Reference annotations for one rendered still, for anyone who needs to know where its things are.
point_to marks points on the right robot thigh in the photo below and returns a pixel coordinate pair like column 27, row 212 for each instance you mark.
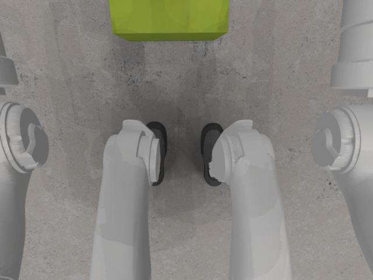
column 260, row 247

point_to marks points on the left robot forearm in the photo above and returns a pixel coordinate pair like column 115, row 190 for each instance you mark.
column 8, row 75

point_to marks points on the right robot forearm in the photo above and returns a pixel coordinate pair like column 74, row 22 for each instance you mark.
column 353, row 72

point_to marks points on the left robot upper arm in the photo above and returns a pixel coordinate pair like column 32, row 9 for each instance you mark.
column 24, row 146

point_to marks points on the carton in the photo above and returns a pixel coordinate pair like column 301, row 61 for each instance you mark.
column 169, row 20

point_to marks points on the right robot upper arm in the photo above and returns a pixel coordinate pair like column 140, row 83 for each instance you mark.
column 343, row 143

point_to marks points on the robot right shin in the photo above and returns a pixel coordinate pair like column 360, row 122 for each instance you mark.
column 238, row 125

